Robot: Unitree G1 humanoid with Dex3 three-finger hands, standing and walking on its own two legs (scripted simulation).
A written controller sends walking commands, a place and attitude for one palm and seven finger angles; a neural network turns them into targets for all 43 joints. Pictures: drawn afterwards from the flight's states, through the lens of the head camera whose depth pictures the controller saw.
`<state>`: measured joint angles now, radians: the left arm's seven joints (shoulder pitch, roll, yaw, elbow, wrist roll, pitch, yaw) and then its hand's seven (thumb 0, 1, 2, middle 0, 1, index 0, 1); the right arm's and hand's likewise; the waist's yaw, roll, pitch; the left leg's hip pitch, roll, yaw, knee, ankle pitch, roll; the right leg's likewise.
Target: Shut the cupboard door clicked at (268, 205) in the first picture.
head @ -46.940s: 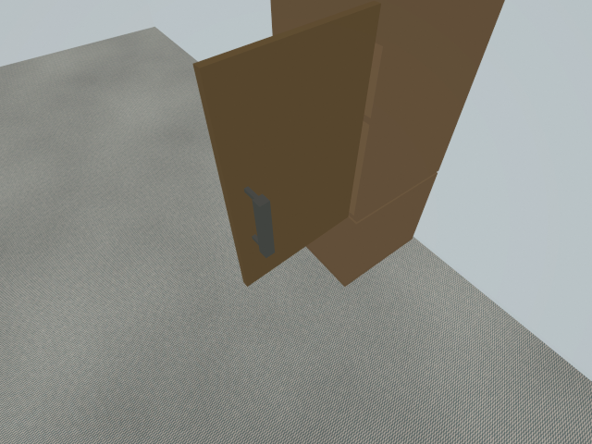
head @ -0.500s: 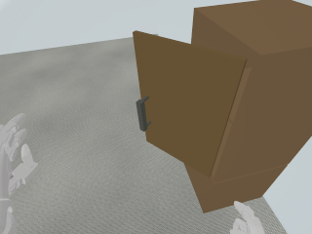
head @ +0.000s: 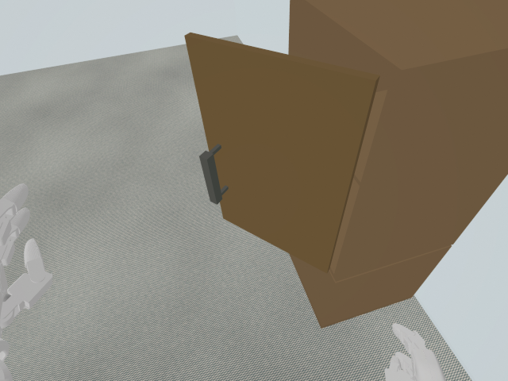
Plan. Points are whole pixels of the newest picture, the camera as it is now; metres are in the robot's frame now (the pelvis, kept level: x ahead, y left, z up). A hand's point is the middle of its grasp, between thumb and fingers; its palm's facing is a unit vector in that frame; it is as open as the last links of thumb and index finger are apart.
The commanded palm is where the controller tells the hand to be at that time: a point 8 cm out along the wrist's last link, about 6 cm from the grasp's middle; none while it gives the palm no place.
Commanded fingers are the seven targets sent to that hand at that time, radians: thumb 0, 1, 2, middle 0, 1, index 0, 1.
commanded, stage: step back with the hand held close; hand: left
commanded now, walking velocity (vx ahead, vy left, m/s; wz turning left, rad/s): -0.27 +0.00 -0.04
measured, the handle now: (216, 174) +0.62 +0.16 -0.09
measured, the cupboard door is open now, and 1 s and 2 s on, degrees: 40 40 40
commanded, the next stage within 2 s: stop stepping back and stand still in 1.58 s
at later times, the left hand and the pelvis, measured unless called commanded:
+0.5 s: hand out of the picture +0.15 +0.29 +0.15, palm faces +0.42 -0.77 -0.48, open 7.4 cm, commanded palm +0.09 +0.32 +0.18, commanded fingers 0.00 0.90 0.90 -0.20 -0.30 -0.20 -0.30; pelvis -0.06 +0.02 -0.01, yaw -2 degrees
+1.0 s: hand out of the picture +0.11 +0.30 +0.17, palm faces +0.45 -0.75 -0.49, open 7.4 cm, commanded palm +0.05 +0.33 +0.18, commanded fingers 0.00 0.90 0.90 -0.20 -0.30 -0.20 -0.30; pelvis -0.09 +0.03 -0.01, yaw +0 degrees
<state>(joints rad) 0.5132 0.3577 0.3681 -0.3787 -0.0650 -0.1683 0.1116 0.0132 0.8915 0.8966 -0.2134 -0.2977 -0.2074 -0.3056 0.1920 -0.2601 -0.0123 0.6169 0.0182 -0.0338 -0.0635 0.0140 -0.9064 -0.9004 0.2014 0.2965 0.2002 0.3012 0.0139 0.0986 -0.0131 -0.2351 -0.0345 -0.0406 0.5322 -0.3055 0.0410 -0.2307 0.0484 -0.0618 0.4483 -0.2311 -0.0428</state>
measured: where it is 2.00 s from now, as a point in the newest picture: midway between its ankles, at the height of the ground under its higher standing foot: outside the picture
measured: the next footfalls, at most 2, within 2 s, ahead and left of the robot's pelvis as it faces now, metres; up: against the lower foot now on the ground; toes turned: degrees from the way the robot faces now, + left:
right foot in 0.96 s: -0.12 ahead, -0.11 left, +0.00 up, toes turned +3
left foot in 1.46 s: -0.13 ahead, +0.11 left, +0.00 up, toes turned +0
